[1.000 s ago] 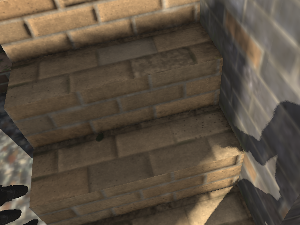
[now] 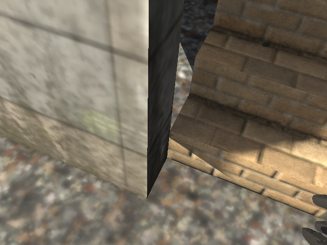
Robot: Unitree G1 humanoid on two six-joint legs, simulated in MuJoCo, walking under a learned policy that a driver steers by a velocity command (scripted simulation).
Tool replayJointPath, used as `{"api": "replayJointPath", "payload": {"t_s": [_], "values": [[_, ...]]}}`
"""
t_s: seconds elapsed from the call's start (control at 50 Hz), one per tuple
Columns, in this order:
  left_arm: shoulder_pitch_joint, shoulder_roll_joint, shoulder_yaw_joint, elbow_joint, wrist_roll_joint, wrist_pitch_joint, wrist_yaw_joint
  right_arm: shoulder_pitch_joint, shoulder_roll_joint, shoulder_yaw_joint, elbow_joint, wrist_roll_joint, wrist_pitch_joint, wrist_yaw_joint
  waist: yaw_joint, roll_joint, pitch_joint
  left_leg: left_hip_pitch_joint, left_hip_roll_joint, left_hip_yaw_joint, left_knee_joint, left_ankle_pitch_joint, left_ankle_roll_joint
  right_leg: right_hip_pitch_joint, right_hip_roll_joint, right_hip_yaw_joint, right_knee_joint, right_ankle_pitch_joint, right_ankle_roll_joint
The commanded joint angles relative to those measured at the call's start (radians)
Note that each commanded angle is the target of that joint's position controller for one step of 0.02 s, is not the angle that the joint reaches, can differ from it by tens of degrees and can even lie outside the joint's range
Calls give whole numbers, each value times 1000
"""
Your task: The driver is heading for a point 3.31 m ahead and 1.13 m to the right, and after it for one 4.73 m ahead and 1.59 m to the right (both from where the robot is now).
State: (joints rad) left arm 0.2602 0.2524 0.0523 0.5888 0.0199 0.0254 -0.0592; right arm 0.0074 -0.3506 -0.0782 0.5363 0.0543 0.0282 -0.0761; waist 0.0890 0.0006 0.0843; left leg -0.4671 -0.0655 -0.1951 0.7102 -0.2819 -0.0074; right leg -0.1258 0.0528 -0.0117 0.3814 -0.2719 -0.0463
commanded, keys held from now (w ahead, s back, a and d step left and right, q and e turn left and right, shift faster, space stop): w+e+shift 0.76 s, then w+q+shift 0.24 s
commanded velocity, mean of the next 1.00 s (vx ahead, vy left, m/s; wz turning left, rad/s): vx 0.60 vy -0.01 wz -0.64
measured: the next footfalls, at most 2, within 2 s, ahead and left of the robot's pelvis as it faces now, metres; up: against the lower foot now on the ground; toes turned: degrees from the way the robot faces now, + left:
left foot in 0.16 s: +0.07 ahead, +0.08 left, +0.00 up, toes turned -7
right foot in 0.56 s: +0.15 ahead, -0.32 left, +0.00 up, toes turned -29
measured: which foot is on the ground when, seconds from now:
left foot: up 0.00-0.14, down 0.16-0.56, up 0.58-1.00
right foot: down 0.00-0.14, up 0.16-0.54, down 0.56-1.00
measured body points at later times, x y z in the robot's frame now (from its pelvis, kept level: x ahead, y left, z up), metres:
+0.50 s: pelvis +0.09 -0.12 -0.01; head +0.09 -0.12 +0.44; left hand +0.37 +0.06 -0.06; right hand +0.02 -0.42 -0.12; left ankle +0.03 +0.08 -0.74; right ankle +0.13 -0.32 -0.68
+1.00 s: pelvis +0.30 -0.22 +0.00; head +0.28 -0.28 +0.45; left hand +0.58 -0.04 -0.06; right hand +0.28 -0.52 -0.11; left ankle +0.49 -0.18 -0.70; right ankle +0.12 -0.30 -0.74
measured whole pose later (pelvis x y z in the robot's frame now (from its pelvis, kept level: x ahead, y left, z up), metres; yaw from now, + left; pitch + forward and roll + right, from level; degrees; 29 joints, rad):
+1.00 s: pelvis +0.30 -0.22 +0.00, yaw -37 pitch +0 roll +3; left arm 0.30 0.32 0.06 0.68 0.00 -0.06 0.11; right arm 0.20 -0.28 -0.05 0.58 0.00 -0.02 0.05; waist -0.02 0.08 0.03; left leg -0.53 -0.01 0.00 0.69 -0.03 -0.04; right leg -0.02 -0.08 0.14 0.40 -0.38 0.05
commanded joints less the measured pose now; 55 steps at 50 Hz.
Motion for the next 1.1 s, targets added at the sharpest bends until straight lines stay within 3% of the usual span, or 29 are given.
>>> {"api": "replayJointPath", "payload": {"t_s": [0.02,0.06,0.1,0.14,0.16,0.18,0.2,0.22,0.28,0.32,0.42,0.5,0.54,0.56,0.58,0.6,0.62,0.64,0.66,0.68,0.76,0.82,0.88,0.9,0.98,1.04,1.06,1.08,1.1], "values": [[-157,144,26,-141,-44,-42,-16,41,-165,-48,-47,18,-41,18,-96,-193,16,-52,72,136,316,-56,-10,-163,-298,434,-250,-315,-248],[-110,162,26,-150,-48,-31,-27,23,-112,-29,-24,-6,-67,33,-66,-74,11,51,76,174,30,-54,-7,-130,-195,357,-191,-223,-200],[-42,182,31,-123,-46,-40,-38,33,-79,-21,-12,0,-81,32,-61,-95,-12,257,32,213,-119,-37,13,-178,-160,366,-173,-245,-192],[-141,159,26,-168,-37,-69,-51,308,-122,-42,92,-14,-68,26,-191,-95,-51,611,70,194,-293,86,47,-380,-57,311,-26,-233,-96],[-192,77,2,-214,-45,-74,-58,523,-152,-52,151,-40,-66,21,-270,60,-169,909,267,-12,-275,-1,77,-586,23,237,346,-287,-40],[-81,44,-13,-234,-88,-75,-57,442,-222,-49,142,-81,-66,4,-158,235,-185,805,595,-468,-396,-293,231,-753,-38,248,553,-314,-14],[-95,87,-12,-226,-100,-67,-53,298,-197,-44,80,-91,-87,2,-139,172,-111,620,633,-649,-548,-502,265,-785,-71,258,725,-218,5],[-133,118,-7,-241,-69,-52,-50,236,-149,-24,87,-70,-103,-11,-90,133,-18,542,602,-493,-539,-424,208,-837,-95,269,844,-120,-3],[-24,143,-7,-197,-16,-26,-44,199,-104,10,93,-70,-95,-16,-41,131,-53,411,402,-33,-497,-53,82,-686,-135,156,996,121,54],[-22,142,-8,-176,-54,-8,-46,232,-102,21,105,-80,-98,-3,-46,140,-50,343,358,126,-505,52,69,-615,-152,109,1048,182,85],[-146,138,-8,-209,-69,-1,-15,227,-173,1,116,-103,-111,45,-76,149,43,293,331,324,-596,-46,87,-524,-213,20,740,169,94],[-50,157,3,-117,-90,-24,3,247,-189,-22,141,-58,-87,63,-53,229,23,259,290,439,-503,-125,112,-195,-163,-100,514,-18,59],[257,241,59,2,-87,-36,5,245,-152,-14,157,-73,-78,66,83,39,-101,253,233,477,-69,209,87,90,-36,-212,416,-19,1],[460,320,90,102,-74,-37,16,188,-56,16,117,-99,-80,59,163,-225,-57,50,171,423,416,-192,38,202,-1,-95,274,-48,-24],[369,387,71,93,-66,-69,16,238,111,61,65,-131,-103,59,-17,-500,23,-335,63,286,841,-508,5,173,-136,317,291,123,-53],[234,485,86,-25,-42,-99,43,444,40,44,12,-102,-110,67,-116,-479,-236,-354,-56,67,993,-533,-72,166,-485,1181,-238,333,-156],[181,401,68,-12,-18,-104,49,385,-23,20,22,-49,-82,74,-138,-194,-179,-371,-4,12,976,-366,-69,131,-501,1222,-300,-12,-139],[177,404,70,16,-13,-99,67,270,-50,22,-16,-64,-54,76,-132,-107,-72,-426,38,25,891,-188,-43,60,-452,1034,-231,-143,-129],[182,366,68,51,-6,-96,89,189,-57,25,-42,-114,-28,77,-120,-61,-49,-390,73,17,821,-46,-21,-13,-405,849,-169,-174,-127],[155,327,61,54,-3,-88,121,175,-69,16,-72,-145,0,95,-150,-89,-32,-341,91,-9,733,69,6,-83,-372,715,-108,-173,-109],[169,278,56,50,4,-81,174,201,-28,12,-90,-162,19,131,-165,-126,-80,-209,68,55,573,186,15,-86,-268,407,-77,277,-35],[162,219,47,62,-7,-82,183,149,36,26,-89,-149,8,132,-123,-148,-125,-174,43,151,439,231,-37,-37,-198,182,-3,631,-19],[162,223,49,72,-19,-65,187,77,66,41,-108,-113,1,153,-84,-200,-67,-182,68,177,272,255,-53,-35,-238,165,-37,523,-49],[56,163,26,41,-33,-76,184,43,61,41,-88,-63,-33,139,-87,-199,-120,-31,70,192,87,333,-84,-101,-207,105,-90,303,-42],[-31,251,48,36,-19,-107,164,177,-15,-6,-34,-39,-78,120,-130,-302,-100,120,55,219,-33,220,-27,-16,-300,116,-37,574,-57],[-56,233,38,31,-25,-88,186,414,-72,-49,41,-50,-100,131,-228,-72,-121,317,-74,315,-324,212,67,-75,-176,30,535,695,-41],[-48,127,8,-29,14,-91,195,423,-105,-44,48,-47,-117,135,-154,171,-93,459,101,56,-277,599,151,-379,-99,49,824,-64,-3],[-12,72,-30,-84,-9,-125,185,457,-191,-60,40,-66,-110,123,-107,488,-212,644,323,-417,-390,676,411,-684,82,58,1189,-426,31],[24,136,-24,-34,-28,-159,172,461,-145,-62,24,-58,-108,112,-142,315,-286,658,345,-506,-448,207,414,-729,-21,156,1262,-297,3]]}}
